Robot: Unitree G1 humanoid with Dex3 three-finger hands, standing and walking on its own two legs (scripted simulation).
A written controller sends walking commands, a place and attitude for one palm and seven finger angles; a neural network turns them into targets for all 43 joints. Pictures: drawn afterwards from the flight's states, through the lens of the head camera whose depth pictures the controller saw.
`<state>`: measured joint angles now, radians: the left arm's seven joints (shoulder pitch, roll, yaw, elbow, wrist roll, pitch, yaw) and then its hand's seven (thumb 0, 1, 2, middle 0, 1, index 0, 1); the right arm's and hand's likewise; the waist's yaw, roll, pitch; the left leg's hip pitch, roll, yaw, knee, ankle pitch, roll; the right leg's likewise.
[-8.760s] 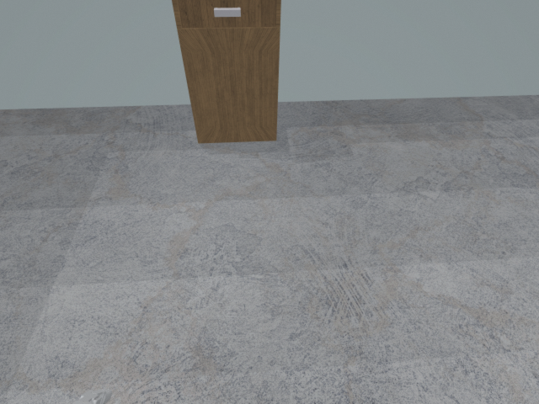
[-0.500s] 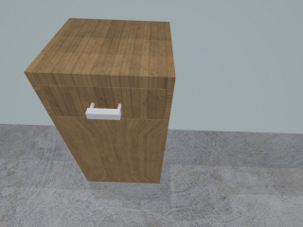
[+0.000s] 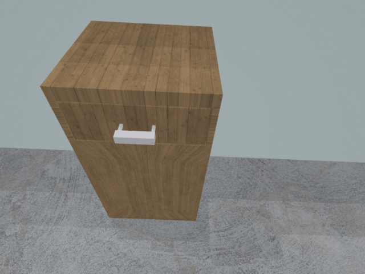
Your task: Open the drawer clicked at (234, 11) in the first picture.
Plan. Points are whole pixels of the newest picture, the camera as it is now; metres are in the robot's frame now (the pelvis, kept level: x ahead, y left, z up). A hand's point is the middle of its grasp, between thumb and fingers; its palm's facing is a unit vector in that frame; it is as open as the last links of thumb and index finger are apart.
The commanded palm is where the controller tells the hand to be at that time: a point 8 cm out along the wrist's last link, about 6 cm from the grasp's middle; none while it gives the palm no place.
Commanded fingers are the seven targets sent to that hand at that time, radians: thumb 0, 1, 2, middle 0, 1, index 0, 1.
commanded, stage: look again from close up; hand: left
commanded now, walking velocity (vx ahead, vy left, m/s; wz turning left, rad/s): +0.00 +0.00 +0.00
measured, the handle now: (136, 132) +0.50 +0.18 -0.02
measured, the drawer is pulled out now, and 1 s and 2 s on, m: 0.00 0.00 0.00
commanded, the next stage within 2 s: raise the hand with hooked fingers in 0.48 s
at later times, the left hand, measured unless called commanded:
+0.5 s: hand out of the picture -0.03 +0.16 -0.18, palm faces +0.03 -0.99 -0.16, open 7.4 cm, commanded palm none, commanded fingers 0.00 0.90 0.90 -0.20 -0.30 -0.20 -0.30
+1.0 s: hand (118, 257) +0.17 +0.15 -0.07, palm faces -0.12 -0.27 -0.96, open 8.5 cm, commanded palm +0.15 +0.20 -0.01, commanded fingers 0.00 0.39 0.68 -0.24 -0.63 -0.24 -0.63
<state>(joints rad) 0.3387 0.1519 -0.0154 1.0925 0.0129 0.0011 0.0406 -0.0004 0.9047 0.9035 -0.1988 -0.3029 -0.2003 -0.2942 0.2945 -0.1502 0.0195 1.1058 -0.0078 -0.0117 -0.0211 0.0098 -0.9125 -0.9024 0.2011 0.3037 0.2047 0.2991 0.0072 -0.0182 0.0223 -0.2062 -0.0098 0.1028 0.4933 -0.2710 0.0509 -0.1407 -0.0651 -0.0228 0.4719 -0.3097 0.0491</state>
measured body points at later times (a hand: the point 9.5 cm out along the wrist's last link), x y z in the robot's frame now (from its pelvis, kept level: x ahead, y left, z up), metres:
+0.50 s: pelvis +0.00 +0.00 +0.00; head +0.01 +0.01 +0.45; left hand -0.03 +0.21 -0.16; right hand +0.00 -0.22 -0.15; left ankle +0.00 +0.08 -0.74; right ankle -0.04 -0.15 -0.74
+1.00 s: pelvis -0.03 -0.04 -0.03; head -0.01 -0.06 +0.42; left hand +0.17 +0.16 -0.01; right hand +0.19 -0.28 -0.10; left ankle +0.00 +0.08 -0.74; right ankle -0.02 -0.13 -0.74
